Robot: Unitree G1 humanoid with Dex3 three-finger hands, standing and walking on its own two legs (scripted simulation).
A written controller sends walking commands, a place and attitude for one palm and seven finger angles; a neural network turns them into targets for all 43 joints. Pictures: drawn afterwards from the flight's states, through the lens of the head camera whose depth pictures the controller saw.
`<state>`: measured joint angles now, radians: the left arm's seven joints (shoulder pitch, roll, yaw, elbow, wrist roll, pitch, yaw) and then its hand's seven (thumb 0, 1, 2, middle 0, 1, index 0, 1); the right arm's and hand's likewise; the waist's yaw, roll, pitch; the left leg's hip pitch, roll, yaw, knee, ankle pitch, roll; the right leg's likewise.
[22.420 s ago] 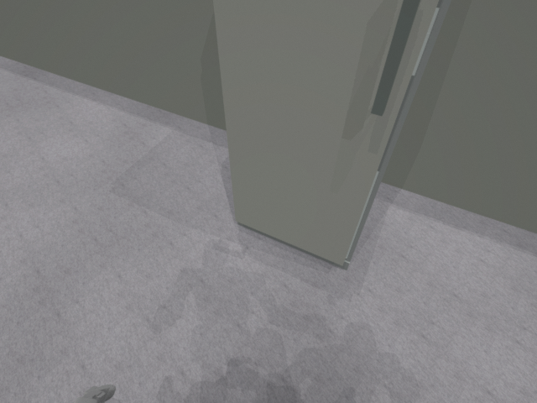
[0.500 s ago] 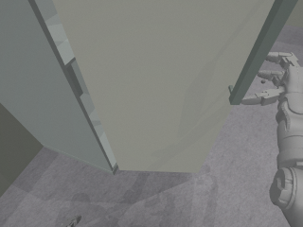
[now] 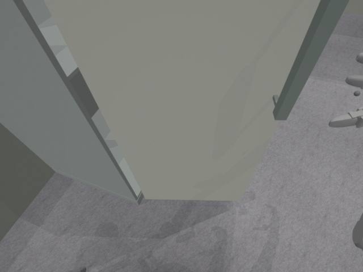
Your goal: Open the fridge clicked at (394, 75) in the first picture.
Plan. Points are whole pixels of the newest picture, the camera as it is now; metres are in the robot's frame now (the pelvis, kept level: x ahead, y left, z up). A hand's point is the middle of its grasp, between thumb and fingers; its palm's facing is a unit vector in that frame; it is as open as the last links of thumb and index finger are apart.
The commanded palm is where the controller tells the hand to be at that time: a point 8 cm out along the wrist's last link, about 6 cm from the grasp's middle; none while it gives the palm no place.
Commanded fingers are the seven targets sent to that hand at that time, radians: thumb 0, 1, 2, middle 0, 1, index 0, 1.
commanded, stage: slip the hand off the handle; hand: right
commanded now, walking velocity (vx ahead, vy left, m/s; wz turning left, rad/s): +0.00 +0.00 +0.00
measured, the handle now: (301, 53) +0.49 -0.17 +0.22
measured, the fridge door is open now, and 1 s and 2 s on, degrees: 71 71 71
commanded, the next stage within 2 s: draw the hand back to the body in 1.00 s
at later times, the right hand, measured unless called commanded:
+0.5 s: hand out of the picture +0.37 -0.29 +0.15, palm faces +0.24 +0.96 -0.17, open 14.7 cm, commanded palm +0.33 -0.32 +0.17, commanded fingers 0.00 0.55 -0.20 0.25 1.15 0.25 1.15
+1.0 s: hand out of the picture +0.33 -0.29 +0.16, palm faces +0.24 +0.95 -0.19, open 14.7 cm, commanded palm +0.30 -0.32 +0.17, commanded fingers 0.00 0.55 -0.20 0.25 1.15 0.25 1.15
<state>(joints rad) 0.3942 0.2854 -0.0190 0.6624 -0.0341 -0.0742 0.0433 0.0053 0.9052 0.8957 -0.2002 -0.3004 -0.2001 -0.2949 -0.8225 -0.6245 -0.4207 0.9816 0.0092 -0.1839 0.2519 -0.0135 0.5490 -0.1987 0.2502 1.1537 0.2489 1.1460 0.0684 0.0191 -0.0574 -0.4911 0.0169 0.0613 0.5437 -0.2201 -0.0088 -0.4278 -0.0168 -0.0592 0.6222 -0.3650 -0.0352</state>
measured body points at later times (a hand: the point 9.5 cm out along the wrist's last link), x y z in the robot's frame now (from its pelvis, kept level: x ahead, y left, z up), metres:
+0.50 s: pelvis +0.00 +0.00 +0.00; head +0.02 +0.00 +0.45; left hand +0.13 +0.25 -0.09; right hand +0.35 -0.34 +0.17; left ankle +0.02 +0.13 -0.73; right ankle -0.04 -0.09 -0.73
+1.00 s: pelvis -0.01 +0.02 +0.00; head +0.00 +0.02 +0.45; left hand +0.15 +0.26 -0.08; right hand +0.31 -0.34 +0.17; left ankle +0.02 +0.13 -0.73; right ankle -0.04 -0.09 -0.73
